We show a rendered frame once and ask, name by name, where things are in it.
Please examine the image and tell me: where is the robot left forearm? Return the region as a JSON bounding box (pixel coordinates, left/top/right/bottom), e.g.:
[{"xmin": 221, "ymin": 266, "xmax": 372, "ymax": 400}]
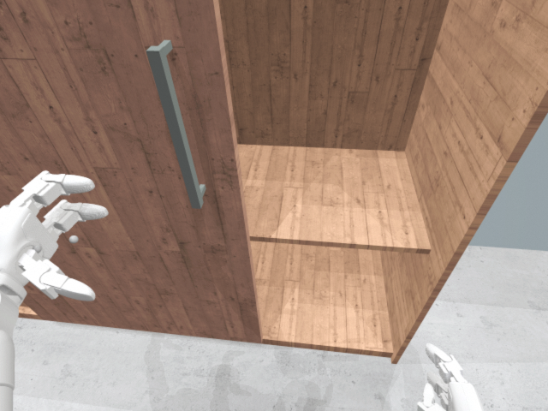
[{"xmin": 0, "ymin": 271, "xmax": 27, "ymax": 411}]

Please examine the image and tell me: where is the robot right hand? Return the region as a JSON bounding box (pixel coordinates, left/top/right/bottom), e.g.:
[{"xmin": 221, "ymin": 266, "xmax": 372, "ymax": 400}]
[{"xmin": 418, "ymin": 343, "xmax": 484, "ymax": 411}]

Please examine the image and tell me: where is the robot left hand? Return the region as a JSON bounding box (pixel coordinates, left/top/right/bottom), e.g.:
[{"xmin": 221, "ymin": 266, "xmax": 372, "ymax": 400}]
[{"xmin": 0, "ymin": 170, "xmax": 109, "ymax": 301}]

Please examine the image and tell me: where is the handle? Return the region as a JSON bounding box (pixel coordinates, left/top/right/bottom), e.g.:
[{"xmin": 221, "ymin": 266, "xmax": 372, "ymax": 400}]
[{"xmin": 146, "ymin": 40, "xmax": 206, "ymax": 209}]

